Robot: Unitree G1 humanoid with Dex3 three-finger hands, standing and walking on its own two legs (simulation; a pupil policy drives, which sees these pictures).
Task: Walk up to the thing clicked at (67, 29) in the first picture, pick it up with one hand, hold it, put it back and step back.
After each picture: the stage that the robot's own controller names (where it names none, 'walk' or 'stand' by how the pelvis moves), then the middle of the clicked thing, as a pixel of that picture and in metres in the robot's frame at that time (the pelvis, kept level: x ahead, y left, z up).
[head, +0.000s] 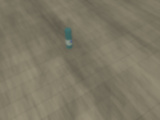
stand; (68, 38) +1.31 +0.20 -0.65
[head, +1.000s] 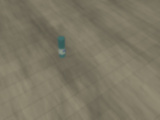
walk; (61, 47) +1.17 +0.18 -0.65
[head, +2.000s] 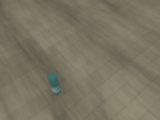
walk; (54, 84) +0.69 +0.23 -0.63
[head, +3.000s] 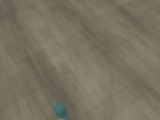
walk; (61, 114) +0.43 +0.22 -0.63
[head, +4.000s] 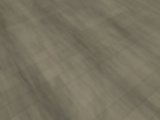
stand; out of the picture +0.38 +0.21 -0.66
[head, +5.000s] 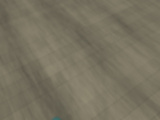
stand; out of the picture +0.37 +0.20 -0.66
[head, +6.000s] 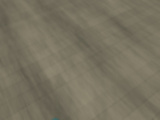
stand; out of the picture +0.37 +0.21 -0.66
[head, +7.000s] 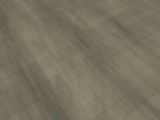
stand; out of the picture +0.37 +0.20 -0.66
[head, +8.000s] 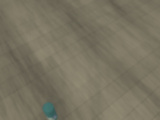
go down; (50, 112) +0.39 +0.21 -0.63
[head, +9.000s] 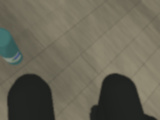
go down; (8, 49) +0.43 +0.29 -0.23
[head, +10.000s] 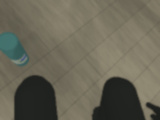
close in; (15, 52) +0.43 +0.28 -0.26
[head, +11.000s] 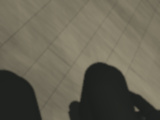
close in; out of the picture +0.39 +0.33 -0.15
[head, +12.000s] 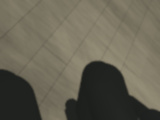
close; out of the picture +0.39 +0.33 -0.15
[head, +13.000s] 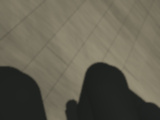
lift; out of the picture +0.35 +0.33 -0.15
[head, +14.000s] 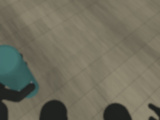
lift; (19, 78) +0.32 +0.21 +0.03
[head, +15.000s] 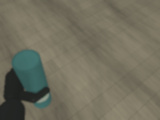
hold; (35, 83) +0.32 +0.17 +0.03
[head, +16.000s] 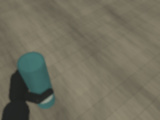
hold; (40, 85) +0.32 +0.16 +0.03
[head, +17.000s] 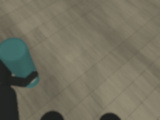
crouch; (23, 67) +0.38 +0.20 -0.03
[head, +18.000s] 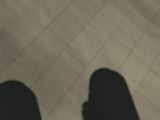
lower; out of the picture +0.46 +0.32 -0.07
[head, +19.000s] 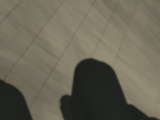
lower; out of the picture +0.42 +0.34 -0.16
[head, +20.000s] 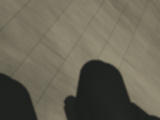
lower; out of the picture +0.39 +0.33 -0.16
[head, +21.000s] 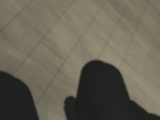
lower; out of the picture +0.38 +0.33 -0.16
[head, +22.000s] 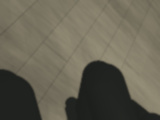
lower; out of the picture +0.37 +0.33 -0.16
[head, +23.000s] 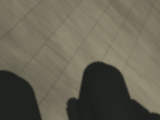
open; out of the picture +0.37 +0.31 -0.16
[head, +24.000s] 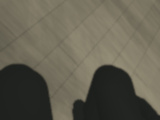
stand; out of the picture +0.38 +0.29 -0.17
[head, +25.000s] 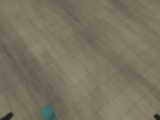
stand; (49, 116) +0.35 +0.20 -0.54
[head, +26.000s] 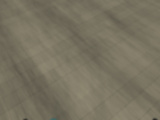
stand; out of the picture +0.36 +0.20 -0.60
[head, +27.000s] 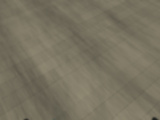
stand; out of the picture +0.35 +0.20 -0.60
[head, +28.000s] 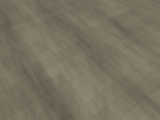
stand; out of the picture +0.38 +0.18 -0.65
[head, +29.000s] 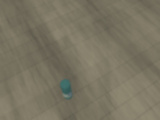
walk; (66, 90) +0.50 +0.15 -0.63
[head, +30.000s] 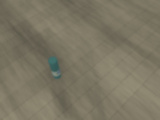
walk; (55, 68) +0.73 +0.27 -0.62
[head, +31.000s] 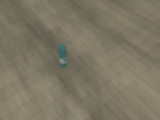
stand; (62, 56) +1.00 +0.21 -0.63
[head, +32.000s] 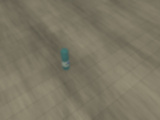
stand; (65, 59) +0.99 +0.20 -0.66
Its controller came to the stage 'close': yes
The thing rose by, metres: 0.67
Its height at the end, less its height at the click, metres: +0.00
